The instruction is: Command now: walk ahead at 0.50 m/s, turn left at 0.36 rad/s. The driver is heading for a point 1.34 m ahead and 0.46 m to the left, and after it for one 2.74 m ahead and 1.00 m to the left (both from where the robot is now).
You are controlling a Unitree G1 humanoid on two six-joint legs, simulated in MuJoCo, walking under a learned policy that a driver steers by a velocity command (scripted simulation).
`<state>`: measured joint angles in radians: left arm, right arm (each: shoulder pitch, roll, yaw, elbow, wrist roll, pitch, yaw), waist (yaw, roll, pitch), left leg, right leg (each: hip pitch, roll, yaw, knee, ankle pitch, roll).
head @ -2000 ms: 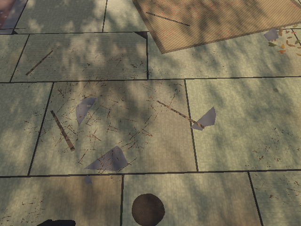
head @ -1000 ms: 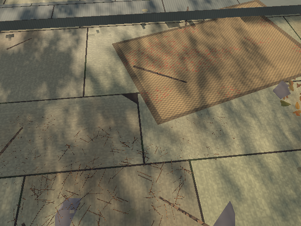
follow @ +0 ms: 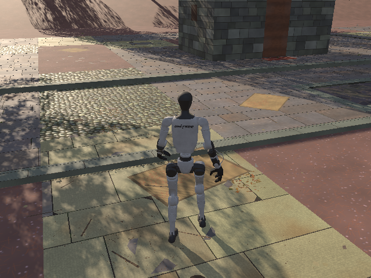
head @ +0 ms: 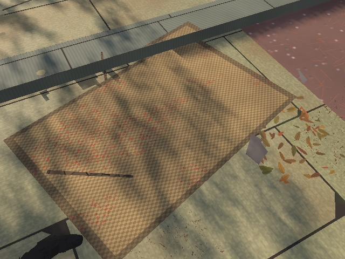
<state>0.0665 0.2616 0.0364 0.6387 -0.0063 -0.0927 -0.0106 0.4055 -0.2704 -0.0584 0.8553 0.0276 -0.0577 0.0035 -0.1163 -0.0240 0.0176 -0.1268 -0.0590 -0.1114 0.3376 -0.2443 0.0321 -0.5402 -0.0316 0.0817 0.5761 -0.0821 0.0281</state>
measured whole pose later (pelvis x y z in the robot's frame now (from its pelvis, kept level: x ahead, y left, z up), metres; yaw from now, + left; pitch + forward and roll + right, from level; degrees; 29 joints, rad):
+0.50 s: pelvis +0.25 +0.01 -0.01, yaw +18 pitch +2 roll -3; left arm 0.35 0.30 0.09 0.82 -0.01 -0.08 0.01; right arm 0.08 -0.29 -0.06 0.65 0.02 -0.02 0.05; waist 0.09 0.04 0.03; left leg -0.65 0.08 0.00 0.68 -0.05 0.03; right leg 0.07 -0.01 -0.21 0.25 -0.33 0.03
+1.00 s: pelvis +0.49 +0.14 +0.00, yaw +30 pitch +2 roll +1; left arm 0.07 0.28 0.04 0.71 0.00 -0.09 -0.03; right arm 0.34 -0.28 -0.05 0.75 0.01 -0.06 0.00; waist -0.08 -0.04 0.02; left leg -0.04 -0.11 -0.10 0.31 -0.29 0.08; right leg -0.61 -0.07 0.05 0.56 0.09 0.03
